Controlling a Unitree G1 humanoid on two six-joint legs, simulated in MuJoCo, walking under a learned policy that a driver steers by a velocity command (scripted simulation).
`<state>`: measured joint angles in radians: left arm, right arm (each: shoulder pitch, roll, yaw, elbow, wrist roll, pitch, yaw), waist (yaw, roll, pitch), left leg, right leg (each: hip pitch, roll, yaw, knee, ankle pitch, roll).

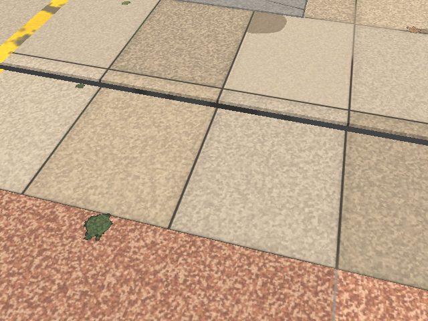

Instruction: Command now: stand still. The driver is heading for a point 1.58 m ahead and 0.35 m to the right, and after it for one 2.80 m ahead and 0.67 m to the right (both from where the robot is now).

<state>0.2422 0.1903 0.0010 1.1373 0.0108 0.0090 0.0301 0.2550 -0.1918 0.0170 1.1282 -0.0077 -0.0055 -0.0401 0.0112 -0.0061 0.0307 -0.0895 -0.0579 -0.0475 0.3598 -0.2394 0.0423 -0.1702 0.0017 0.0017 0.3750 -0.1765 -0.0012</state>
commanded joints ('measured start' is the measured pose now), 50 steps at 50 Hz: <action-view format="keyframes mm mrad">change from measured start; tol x32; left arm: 1 47 87 11 -5 0 -5 5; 50 263 108 27 -28 -8 -116 -1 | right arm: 1 48 -90 -12 -8 0 -6 -4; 22 204 -144 -72 4 -21 -15 4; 44 -322 -23 -40 -251 -8 -38 69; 50 160 -128 -92 -116 -32 -75 29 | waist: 1 1 9 29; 50 -190 -80 -120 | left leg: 1 -95 124 -101 -75 129 21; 12 -90 123 -94 -62 152 20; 19 -114 293 -403 -221 -621 195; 26 -287 197 -189 -42 -204 139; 30 -667 78 15 776 -191 67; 42 -577 71 175 406 142 2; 50 101 54 110 103 279 143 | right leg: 1 39 -88 84 -38 92 -27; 22 -379 -39 -28 371 -288 -72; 26 119 40 -94 67 -111 -78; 29 319 -385 644 -251 -543 -216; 45 181 -178 25 -205 678 -146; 50 106 -141 -21 429 795 -101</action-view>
